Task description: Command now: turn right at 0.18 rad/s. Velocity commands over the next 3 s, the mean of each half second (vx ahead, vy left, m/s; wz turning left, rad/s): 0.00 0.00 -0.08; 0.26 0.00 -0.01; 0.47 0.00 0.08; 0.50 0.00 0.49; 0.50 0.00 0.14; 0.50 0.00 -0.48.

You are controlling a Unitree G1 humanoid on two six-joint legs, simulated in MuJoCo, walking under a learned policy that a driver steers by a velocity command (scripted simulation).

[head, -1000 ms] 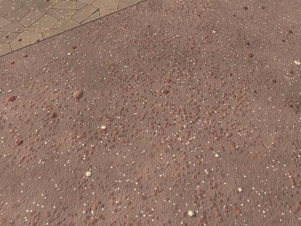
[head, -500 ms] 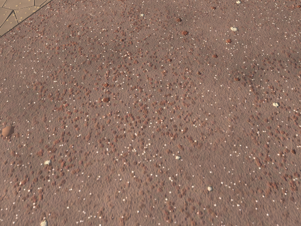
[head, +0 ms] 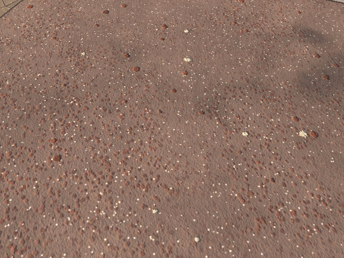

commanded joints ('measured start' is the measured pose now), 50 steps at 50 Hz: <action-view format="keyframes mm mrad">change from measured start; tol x16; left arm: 1 -42 15 -9 -75 -4 -17 -7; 33 108 110 2 169 -9 -72 0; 50 -169 -33 -26 96 -8 -144 -48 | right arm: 1 -20 -165 -39 -52 7 -1 -1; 33 -25 -85 -14 92 34 -55 -14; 40 409 -258 -66 237 14 -117 38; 50 293 -118 -6 204 8 -90 13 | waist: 1 -15 254 -110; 5 7 167 -114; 7 -50 -139 -160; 27 4 16 -29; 35 36 -176 125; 38 -79 -59 29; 40 -111 356 -25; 50 -46 108 55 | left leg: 1 142 177 -166 -98 361 195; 7 26 33 -5 -24 -10 -18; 27 91 28 6 -30 109 -59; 34 -214 9 30 300 -262 33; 37 93 -11 70 9 -86 81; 38 248 -15 38 -17 -17 67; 40 432 358 -672 -319 -297 258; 41 384 382 -675 -325 -358 280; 50 312 170 -105 -349 312 166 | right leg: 1 76 -33 -79 -245 8 9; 4 256 -30 -95 -600 288 -42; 6 440 -202 84 -523 633 -122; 9 244 -150 59 -533 296 -156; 27 194 -96 17 -527 314 -124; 31 172 -180 177 -667 -324 -224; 33 143 -306 366 -754 -396 -308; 37 78 -241 210 -664 -132 -253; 41 -365 -51 4 162 -111 -122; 50 -330 -139 -127 -104 362 -88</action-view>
